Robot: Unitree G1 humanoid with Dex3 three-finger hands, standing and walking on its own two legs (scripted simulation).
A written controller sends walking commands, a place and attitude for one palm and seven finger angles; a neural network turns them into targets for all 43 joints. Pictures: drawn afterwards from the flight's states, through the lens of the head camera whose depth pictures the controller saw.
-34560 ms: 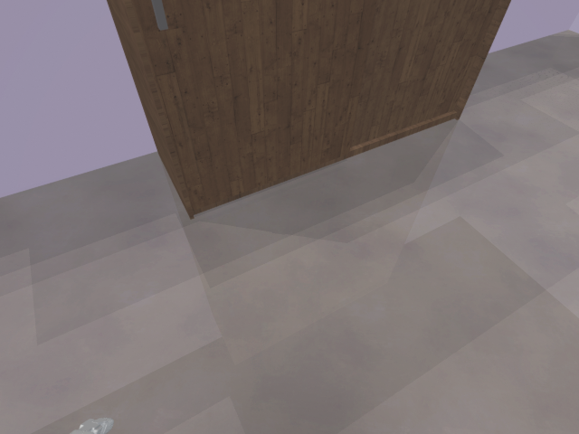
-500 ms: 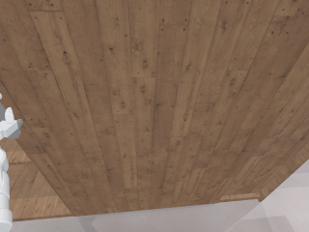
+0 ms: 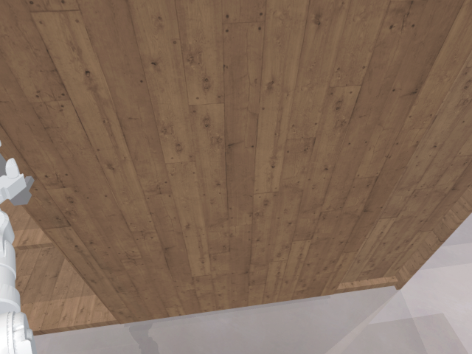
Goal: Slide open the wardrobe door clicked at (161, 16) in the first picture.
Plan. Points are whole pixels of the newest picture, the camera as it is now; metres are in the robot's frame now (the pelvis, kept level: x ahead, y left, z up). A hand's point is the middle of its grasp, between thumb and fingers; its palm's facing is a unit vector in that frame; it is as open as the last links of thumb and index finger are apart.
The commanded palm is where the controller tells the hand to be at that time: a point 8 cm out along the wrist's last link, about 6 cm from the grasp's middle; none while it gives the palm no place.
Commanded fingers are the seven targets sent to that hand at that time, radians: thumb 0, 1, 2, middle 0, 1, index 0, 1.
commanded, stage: stop walking and hold the door there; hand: left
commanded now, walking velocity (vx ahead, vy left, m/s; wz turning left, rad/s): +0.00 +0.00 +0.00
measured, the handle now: (5, 163) +0.39 +0.42 +0.15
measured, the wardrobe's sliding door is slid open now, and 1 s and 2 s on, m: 0.55 0.55 0.55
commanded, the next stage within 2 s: loosen the grip on the handle in 1.36 s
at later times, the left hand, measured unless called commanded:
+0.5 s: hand (9, 182) +0.34 +0.39 +0.15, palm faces +0.52 -0.81 -0.27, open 6.9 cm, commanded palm +0.30 +0.40 +0.13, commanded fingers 0.00 0.90 0.90 -0.45 -1.40 -0.45 -1.40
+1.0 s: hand (12, 183) +0.34 +0.38 +0.14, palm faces +0.38 -0.90 -0.19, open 6.2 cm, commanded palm +0.31 +0.40 +0.13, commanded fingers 0.00 0.90 0.90 -0.45 -1.40 -0.45 -1.40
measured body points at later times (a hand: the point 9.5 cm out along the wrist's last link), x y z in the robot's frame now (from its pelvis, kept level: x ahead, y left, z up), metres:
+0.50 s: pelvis -0.04 +0.07 +0.00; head -0.01 +0.06 +0.44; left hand +0.31 +0.43 +0.16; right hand +0.13 -0.16 -0.11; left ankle +0.05 +0.12 -0.74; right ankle -0.10 -0.05 -0.68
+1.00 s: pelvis -0.06 +0.13 +0.00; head -0.03 +0.13 +0.45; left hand +0.32 +0.43 +0.16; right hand +0.06 -0.12 -0.11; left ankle +0.03 +0.22 -0.74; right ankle -0.07 -0.01 -0.70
